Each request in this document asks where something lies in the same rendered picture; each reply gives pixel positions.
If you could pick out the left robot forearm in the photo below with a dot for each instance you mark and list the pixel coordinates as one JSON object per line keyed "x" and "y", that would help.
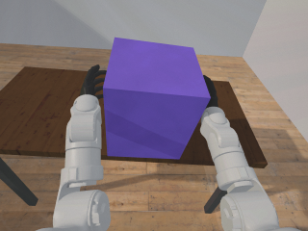
{"x": 83, "y": 144}

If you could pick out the right robot upper arm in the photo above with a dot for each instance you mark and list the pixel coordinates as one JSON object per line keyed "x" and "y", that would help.
{"x": 249, "y": 211}

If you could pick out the table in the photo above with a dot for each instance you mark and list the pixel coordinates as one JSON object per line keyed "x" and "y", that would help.
{"x": 35, "y": 110}

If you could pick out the carton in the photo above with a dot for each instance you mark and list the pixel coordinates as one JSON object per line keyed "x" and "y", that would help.
{"x": 154, "y": 96}

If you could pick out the robot right hand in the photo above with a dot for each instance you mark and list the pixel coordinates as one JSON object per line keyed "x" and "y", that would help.
{"x": 212, "y": 91}

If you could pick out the robot left hand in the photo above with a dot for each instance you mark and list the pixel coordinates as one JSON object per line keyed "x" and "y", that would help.
{"x": 88, "y": 86}

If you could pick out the left robot upper arm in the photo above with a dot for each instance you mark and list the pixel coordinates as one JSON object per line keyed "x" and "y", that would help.
{"x": 82, "y": 211}

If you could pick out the right robot forearm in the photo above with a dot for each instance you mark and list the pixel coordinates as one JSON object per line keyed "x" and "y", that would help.
{"x": 234, "y": 175}

